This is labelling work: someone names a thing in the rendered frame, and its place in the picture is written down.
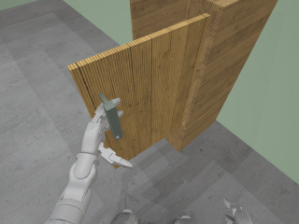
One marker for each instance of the robot left hand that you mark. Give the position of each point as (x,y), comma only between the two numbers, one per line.
(95,133)

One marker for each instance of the cupboard door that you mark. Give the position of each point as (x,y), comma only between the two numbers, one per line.
(153,77)

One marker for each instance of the left robot thigh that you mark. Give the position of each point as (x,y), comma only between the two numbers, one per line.
(124,218)

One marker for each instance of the robot left forearm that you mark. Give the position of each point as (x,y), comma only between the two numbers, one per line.
(72,206)

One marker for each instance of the robot right hand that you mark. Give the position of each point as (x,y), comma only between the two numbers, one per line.
(241,217)

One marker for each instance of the handle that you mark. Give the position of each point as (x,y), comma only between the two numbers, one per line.
(112,116)

